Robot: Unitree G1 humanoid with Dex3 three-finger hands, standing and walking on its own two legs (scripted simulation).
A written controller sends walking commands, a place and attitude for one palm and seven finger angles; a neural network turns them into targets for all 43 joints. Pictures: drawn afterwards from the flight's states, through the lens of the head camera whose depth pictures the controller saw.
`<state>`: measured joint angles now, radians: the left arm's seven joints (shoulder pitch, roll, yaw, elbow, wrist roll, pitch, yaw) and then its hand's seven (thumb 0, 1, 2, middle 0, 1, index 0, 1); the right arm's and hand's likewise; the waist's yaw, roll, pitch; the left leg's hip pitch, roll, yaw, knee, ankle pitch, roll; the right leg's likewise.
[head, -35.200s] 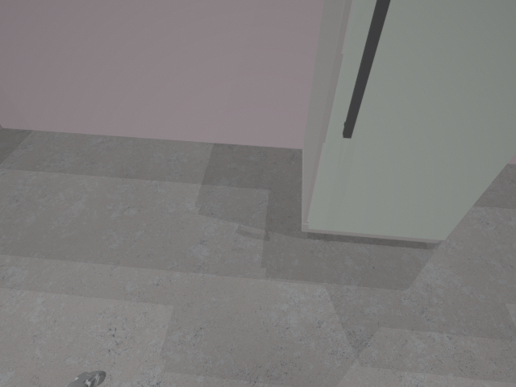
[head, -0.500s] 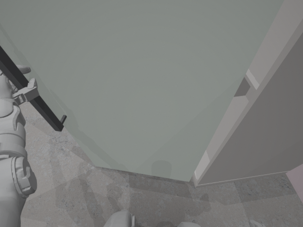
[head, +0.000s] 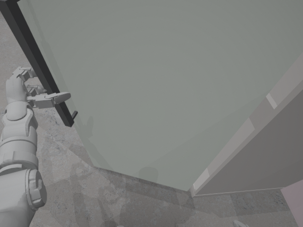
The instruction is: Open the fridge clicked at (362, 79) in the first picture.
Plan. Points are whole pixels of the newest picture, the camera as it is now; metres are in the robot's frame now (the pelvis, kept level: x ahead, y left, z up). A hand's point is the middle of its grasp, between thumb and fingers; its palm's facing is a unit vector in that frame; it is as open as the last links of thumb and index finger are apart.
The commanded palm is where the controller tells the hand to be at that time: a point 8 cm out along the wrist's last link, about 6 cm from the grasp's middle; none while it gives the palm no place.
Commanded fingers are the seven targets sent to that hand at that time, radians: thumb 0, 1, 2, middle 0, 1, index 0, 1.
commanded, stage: loosen the grip on the handle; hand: left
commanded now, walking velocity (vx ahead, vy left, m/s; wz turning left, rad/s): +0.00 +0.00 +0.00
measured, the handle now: (52, 76) +0.48 +0.31 +0.11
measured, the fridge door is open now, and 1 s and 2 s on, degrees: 71 71 71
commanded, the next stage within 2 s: slip the hand off the handle in 0.24 s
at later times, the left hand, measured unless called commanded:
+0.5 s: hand (34, 89) +0.44 +0.35 +0.09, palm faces +0.52 -0.84 -0.16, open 14.6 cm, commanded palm +0.40 +0.38 +0.10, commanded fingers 0.00 -0.55 0.20 -0.25 -1.15 -0.25 -1.15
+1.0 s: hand (14, 86) +0.45 +0.41 +0.09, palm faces +0.45 -0.88 -0.14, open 14.6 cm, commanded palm +0.39 +0.43 +0.10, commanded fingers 0.00 -0.55 0.20 -0.25 -1.15 -0.25 -1.15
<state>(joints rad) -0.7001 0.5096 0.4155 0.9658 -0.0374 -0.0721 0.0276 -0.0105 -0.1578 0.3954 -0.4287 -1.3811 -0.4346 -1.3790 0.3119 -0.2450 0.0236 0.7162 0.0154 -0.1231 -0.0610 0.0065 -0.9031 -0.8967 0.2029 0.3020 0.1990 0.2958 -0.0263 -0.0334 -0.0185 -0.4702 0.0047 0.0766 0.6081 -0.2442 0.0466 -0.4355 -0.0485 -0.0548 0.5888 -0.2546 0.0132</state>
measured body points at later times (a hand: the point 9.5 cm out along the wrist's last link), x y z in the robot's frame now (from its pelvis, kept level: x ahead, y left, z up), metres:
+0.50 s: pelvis +0.03 -0.02 -0.01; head +0.09 +0.00 +0.44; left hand +0.41 +0.39 +0.10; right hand +0.11 -0.31 -0.11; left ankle +0.04 +0.09 -0.73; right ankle +0.02 -0.14 -0.73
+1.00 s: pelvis +0.04 -0.01 -0.02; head +0.13 +0.02 +0.42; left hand +0.42 +0.45 +0.10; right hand +0.08 -0.29 -0.12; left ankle +0.04 +0.09 -0.73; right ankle +0.02 -0.14 -0.73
